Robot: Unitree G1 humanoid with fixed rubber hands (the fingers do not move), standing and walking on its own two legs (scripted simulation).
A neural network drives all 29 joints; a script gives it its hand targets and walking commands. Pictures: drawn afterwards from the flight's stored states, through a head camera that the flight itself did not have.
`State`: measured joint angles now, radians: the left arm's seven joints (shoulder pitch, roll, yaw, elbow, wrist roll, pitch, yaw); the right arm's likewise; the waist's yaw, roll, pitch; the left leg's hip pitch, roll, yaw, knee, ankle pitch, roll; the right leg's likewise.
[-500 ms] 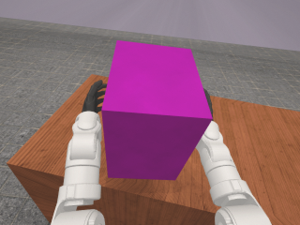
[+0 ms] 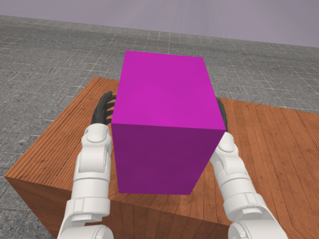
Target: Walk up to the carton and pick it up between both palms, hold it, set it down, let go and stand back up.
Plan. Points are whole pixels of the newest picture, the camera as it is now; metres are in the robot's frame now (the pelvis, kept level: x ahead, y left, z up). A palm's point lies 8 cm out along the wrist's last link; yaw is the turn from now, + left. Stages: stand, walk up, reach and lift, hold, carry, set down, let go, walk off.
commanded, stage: set down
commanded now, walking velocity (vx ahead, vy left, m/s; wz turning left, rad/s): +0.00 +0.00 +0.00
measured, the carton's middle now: (159, 127) +0.39 -0.04 +0.12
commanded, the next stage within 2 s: none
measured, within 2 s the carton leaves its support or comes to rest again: neither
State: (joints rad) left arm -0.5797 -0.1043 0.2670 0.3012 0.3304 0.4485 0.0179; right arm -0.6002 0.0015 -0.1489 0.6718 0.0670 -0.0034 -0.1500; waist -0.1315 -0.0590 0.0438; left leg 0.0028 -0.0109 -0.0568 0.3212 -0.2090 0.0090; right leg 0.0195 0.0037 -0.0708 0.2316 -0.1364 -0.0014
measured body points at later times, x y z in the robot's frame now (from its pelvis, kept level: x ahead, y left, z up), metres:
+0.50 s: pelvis +0.00 -0.01 +0.00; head -0.01 +0.01 +0.45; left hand +0.40 +0.08 +0.13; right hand +0.36 -0.21 +0.13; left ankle -0.01 +0.11 -0.75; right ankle +0.00 -0.12 -0.75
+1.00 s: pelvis +0.00 -0.01 +0.00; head +0.00 +0.01 +0.45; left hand +0.41 +0.05 +0.10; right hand +0.36 -0.24 +0.10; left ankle -0.01 +0.11 -0.75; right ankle +0.00 -0.11 -0.75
